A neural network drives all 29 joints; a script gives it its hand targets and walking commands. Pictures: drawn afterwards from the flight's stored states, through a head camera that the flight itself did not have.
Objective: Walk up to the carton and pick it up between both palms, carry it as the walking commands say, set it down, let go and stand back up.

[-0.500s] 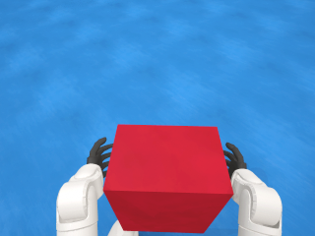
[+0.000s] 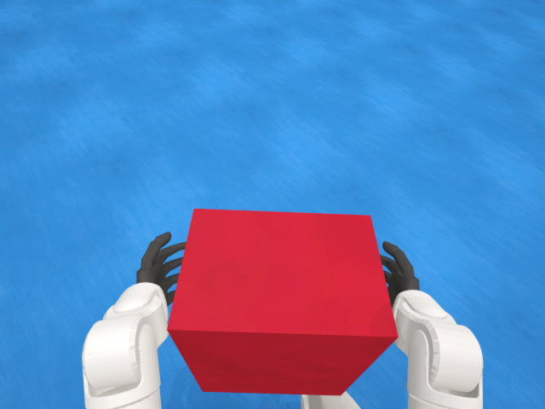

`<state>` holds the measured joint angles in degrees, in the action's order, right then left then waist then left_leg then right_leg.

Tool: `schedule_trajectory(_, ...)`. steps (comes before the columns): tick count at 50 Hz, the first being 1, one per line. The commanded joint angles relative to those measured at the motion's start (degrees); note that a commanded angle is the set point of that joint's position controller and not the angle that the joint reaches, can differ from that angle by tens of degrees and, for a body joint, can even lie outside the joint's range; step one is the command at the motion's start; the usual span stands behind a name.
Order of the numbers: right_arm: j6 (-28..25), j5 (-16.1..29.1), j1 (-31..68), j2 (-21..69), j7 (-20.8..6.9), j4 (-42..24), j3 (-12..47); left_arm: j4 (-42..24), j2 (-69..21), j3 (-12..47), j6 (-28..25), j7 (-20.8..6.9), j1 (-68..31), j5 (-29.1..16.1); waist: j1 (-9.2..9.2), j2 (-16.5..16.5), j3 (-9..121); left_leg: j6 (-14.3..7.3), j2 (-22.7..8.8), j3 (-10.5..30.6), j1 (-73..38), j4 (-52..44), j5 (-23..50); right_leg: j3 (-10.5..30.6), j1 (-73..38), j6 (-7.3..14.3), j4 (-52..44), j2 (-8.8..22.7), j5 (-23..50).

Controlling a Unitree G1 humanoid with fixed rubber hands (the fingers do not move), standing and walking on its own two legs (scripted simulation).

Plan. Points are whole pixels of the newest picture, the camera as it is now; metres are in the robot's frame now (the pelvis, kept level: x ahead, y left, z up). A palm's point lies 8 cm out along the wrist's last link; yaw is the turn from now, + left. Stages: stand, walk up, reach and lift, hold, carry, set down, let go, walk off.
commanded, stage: carry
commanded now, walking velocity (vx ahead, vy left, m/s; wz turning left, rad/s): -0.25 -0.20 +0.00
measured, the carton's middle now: (276, 314) +0.25 +0.01 +0.00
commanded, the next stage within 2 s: none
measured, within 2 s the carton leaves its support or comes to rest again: neither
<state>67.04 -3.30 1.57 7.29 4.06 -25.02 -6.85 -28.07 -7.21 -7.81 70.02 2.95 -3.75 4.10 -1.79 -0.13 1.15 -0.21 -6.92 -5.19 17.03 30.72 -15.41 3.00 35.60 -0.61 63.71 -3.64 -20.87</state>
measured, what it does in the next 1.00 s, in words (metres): walks backwards: right foot, then left foot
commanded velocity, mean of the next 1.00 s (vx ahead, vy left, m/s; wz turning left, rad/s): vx -0.25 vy -0.20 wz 0.00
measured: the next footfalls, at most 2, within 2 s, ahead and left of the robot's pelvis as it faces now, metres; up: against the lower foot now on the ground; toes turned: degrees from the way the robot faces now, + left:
right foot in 0.24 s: -0.06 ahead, -0.25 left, +0.00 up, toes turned -4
left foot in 0.64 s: -0.31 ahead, -0.13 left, +0.00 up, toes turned +8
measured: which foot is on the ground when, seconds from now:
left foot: down 0.00-0.24, up 0.26-0.62, down 0.64-1.00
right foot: up 0.00-0.22, down 0.24-0.68, up 0.70-1.00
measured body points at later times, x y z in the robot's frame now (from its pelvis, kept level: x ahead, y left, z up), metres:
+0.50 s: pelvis -0.20 -0.17 -0.01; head -0.18 -0.19 +0.44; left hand +0.07 -0.02 +0.07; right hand +0.06 -0.35 +0.05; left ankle -0.26 -0.07 -0.64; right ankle -0.10 -0.24 -0.74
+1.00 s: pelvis -0.38 -0.30 -0.01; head -0.35 -0.27 +0.44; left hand -0.10 -0.13 +0.07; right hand -0.09 -0.45 +0.09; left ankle -0.35 -0.13 -0.74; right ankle -0.39 -0.49 -0.71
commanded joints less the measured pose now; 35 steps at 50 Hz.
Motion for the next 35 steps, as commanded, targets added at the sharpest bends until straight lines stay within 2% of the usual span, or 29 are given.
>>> schedule_trajectory(1,0.97,17.09,26.44,42.24,-13.4,-7.69,39.98,0.54,-46.54,45.59,-1.54,-12.49,-25.21,-21.5,1.62,-8.73,15.11,-4.95,-11.3,7.38,-11.72,-2.72,43.88,0.15,1.44,-3.36,-1.46,1.42,-1.13)
schedule_trajectory(2,1.0,17.31,24.47,42.06,-13.61,-7.47,38.91,-0.55,-47.4,46.89,-1.51,-12.1,-26.81,-22.94,1.68,-12.55,15.44,-4.45,-10.15,5.01,-12.76,-1.79,49.46,-1.47,0.9,-3.76,-3.64,1.89,-1.02)
schedule_trajectory(4,1.38,15.94,23.6,39.93,-13.99,-6.19,38.41,-0.18,-45.96,46.8,-1.32,-11.68,-25.58,-21.5,1.98,-17.66,17.85,-4.66,-10.51,5.75,-13.03,-1.6,51.1,-4.3,-2.92,-4.53,-10.55,3.26,-5.79)
schedule_trajectory(5,2.08,16.34,22.85,41.38,-13.97,-3.69,38.3,0.75,-46.57,46.2,-0.63,-11.52,-25.33,-21.78,2.28,-16.62,16.99,-4.85,-11.96,6.93,-8.83,-3.62,46.51,-4.98,-6.47,-4.25,-13.77,3.66,-5.67)
schedule_trajectory(7,2.9,14.74,19.74,39.29,-14.66,0.42,35.84,1.69,-45.48,46.29,-0.74,-11.37,-23.98,-20.35,2.8,-23.21,17.23,-4.15,-10.57,6.19,-10.09,-4.1,37.02,-7.2,-8.68,-4.31,-20.75,3.12,-6.95)
schedule_trajectory(9,2.66,15.83,25.21,41.33,-15.12,-2.11,37.39,1.32,-47.95,46.74,-0.41,-11.88,-26.3,-21.06,2.56,-22.12,17.46,-3.78,-11.03,8.44,-9.48,-5.14,30.39,-10.45,-13.16,-3.28,-29.68,1.12,-4.87)
schedule_trajectory(10,2.42,16.34,25.13,42.9,-15.28,-2.6,37.54,1.02,-48.4,46.51,-0.77,-11.92,-26.06,-21.35,2.08,-20.52,17.41,-1.96,-10.37,7.9,-6.81,-3.34,25.83,-8.54,-17.75,-1.99,-38.61,2.53,0.29)
schedule_trajectory(11,1.92,16.82,27.07,42.7,-15.27,-4.48,39.59,1.65,-48.63,45.11,-1.08,-12.39,-24.72,-21.04,1.03,-10.26,17.39,-0.71,-8.13,6.09,0.9,1.72,17.24,-7.86,-25.52,-1.1,-44.22,3.61,2.12)
schedule_trajectory(12,1.39,17.08,29.87,43.73,-15.11,-7.61,40.56,-0.58,-48.87,44.98,-1.74,-12.46,-25.57,-20.94,0.24,2.62,16.42,0.9,-2.56,0.76,10.09,10.04,-1.97,-0.75,-31.24,0.19,-49.01,10.61,3.39)
schedule_trajectory(13,1.72,17.82,33.26,43.81,-14.82,-6.84,41.46,2.47,-46.63,42.31,-2.37,-12.81,-24.33,-19.02,0.02,25.22,16.85,4.57,5.82,-4.13,22.89,26.22,-23.99,15.57,-26.02,6.66,-51.62,25.27,10.96)
schedule_trajectory(14,2.09,20.01,38.22,46.41,-14.7,-8.28,43.21,1.92,-46.95,40.6,-3.46,-12.86,-27.37,-19.56,-0.64,32.4,13.65,3.3,3.26,6.26,14.36,40.49,-23.47,16.09,-8.26,13.92,-52.44,28.02,4.41)
schedule_trajectory(15,1.64,20.59,40.29,45.88,-14.78,-8.52,44.85,0.48,-48.93,40.3,-3.13,-13.2,-29.14,-19.82,-0.58,25.94,9.59,2.75,5.18,9.49,11.97,44.7,-18.73,6.58,-5.9,10.63,-52.04,19.89,-0.62)
schedule_trajectory(16,0.9,21.36,38.73,47.43,-14.83,-7.78,44.91,0.12,-49.69,40.6,-2.76,-13.77,-28.19,-19.44,0.85,16.23,11.13,2.7,6.29,8.32,17.28,45.45,-14.02,0.05,-14.21,5.68,-49.21,16.37,0.13)
schedule_trajectory(17,0.68,21.68,36.36,47.23,-14.51,-7.32,45.19,0.24,-50.82,41.63,-2.78,-13.67,-29.49,-20.28,1.6,12.92,12.53,2.48,7.38,5.94,17.75,48.1,-10.85,-3.53,-13.86,4.83,-48.13,15.45,2.19)
schedule_trajectory(18,0.39,22.95,38.47,47.61,-14.33,-8.17,46.06,0.34,-49.87,40.68,-3.2,-13.98,-28.12,-20.31,1.3,13.16,12.13,2.85,6.89,5.79,20.72,50.14,-9.1,-2.61,-18.18,4.14,-45.86,14.69,1.67)
schedule_trajectory(19,0.25,22.54,37.38,45.87,-14.24,-7.77,45.44,0.81,-49.97,41.04,-3.68,-14.21,-26.19,-19.49,0.82,8.67,13.66,3.16,7.18,4.21,19.68,50.37,-8.4,0.46,-19.47,5.2,-46.2,14.86,7.57)
schedule_trajectory(20,0.19,22.32,34.45,47.37,-14.0,-6.05,45.28,-0.41,-47.67,39.88,-3.86,-13.85,-25.12,-19.04,1.0,8.07,14.95,3.43,6.88,3.01,19.48,52.16,-7.41,-0.67,-21.22,4.9,-45.69,13.61,9.07)
schedule_trajectory(21,-0.13,22.38,36.49,46.78,-13.65,-8.99,45.61,-0.94,-47.72,40.21,-4.06,-13.82,-25.6,-18.79,1.06,6.58,17.37,3.76,6.61,3.38,21.38,49.1,-8.02,3.23,-26.4,5.95,-44.72,15.78,12.14)
schedule_trajectory(23,0.86,21.34,30.31,44.99,-13.0,-6.58,44.86,1.0,-45.85,39.62,-3.34,-12.77,-21.7,-18.42,0.53,3.53,19.9,2.82,5.71,3.46,19.16,39.3,-10.47,8.21,-29.38,10.97,-44.14,18.02,19.09)
schedule_trajectory(24,1.11,20.4,32.33,44.98,-13.1,-6.28,44.7,0.66,-45.67,39.81,-3.27,-12.92,-23.65,-17.61,0.97,5.93,21.15,2.17,5.47,2.78,15.54,33.24,-12.66,7.01,-30.06,11.54,-44.29,17.66,19.35)
schedule_trajectory(27,2.08,18.43,27.84,44.45,-13.37,-0.89,42.9,2.61,-44.16,40.75,-2.24,-13.28,-22.63,-17.04,0.72,10.04,21.29,-1.31,8.14,0.21,7.6,15.46,-17.33,11.63,-29.92,8.4,-50.85,18.97,13.29)
schedule_trajectory(28,2.14,16.25,25.09,42.18,-13.26,2.84,41.35,3.41,-43.74,41.77,-2.1,-13.17,-22.87,-18.26,1.14,12.19,20.64,-1.8,7.69,-0.03,4.69,12.06,-16.22,9.76,-27.82,7.47,-53.0,17.68,9.7)
schedule_trajectory(29,1.99,17.08,26.01,43.22,-13.38,1.35,41.53,1.28,-45.33,43.57,-2.14,-13.18,-25.6,-18.86,1.17,11.05,23.32,-2.15,8.0,-0.9,1.64,5.9,-16.0,8.39,-29.97,6.48,-54.53,17.33,9.98)
schedule_trajectory(30,1.59,17.61,27.92,43.72,-13.66,-0.62,41.55,2.23,-45.88,43.97,-1.81,-13.44,-23.94,-19.2,1.04,7.04,22.81,-2.02,6.13,-0.52,-0.2,-0.01,-12.5,6.89,-31.38,7.11,-52.05,15.7,13.74)
schedule_trajectory(31,1.91,17.34,27.73,45.39,-14.13,2.07,40.96,-0.44,-45.22,44.86,-1.75,-13.16,-27.24,-19.99,1.61,7.4,23.61,-2.06,6.13,-2.52,-9.3,-10.05,-8.18,2.15,-26.28,2.16,-53.1,11.81,13.63)
schedule_trajectory(32,1.32,17.8,28.19,45.57,-14.36,-0.31,40.67,0.08,-45.88,45.95,-1.64,-12.77,-27.63,-20.77,1.54,2.63,24.16,-1.76,3.01,0.58,-17.92,-18.08,-2.96,0.54,-20.14,-0.12,-50.6,9.29,13.49)
schedule_trajectory(33,1.36,17.44,27.02,44.86,-14.05,-0.87,40.27,0.55,-42.91,45.43,-1.78,-12.26,-24.55,-20.13,1.67,-6.55,22.44,-2.99,-8.2,14.64,-21.23,-17.21,-8.83,-1.24,-10.95,-0.57,-41.35,7.77,7.18)
schedule_trajectory(34,-0.15,16.89,29.29,45.11,-14.02,0.21,38.62,-4.02,-47.29,47.84,-1.33,-13.15,-33.88,-22.81,3.53,-29.6,16.89,-14.87,-26.41,32.54,-7.73,-17.84,-6.92,-6.0,-3.53,-1.78,-18.14,5.03,-7.45)
schedule_trajectory(35,-0.55,16.83,29.28,46.87,-13.88,-3.03,40.04,-8.04,-47.31,48.03,-1.77,-13.76,-37.21,-22.51,3.0,-23.28,10.19,-19.29,-31.51,33.78,0.44,-20.61,-1.24,4.03,3.11,-0.45,2.02,6.93,-9.46)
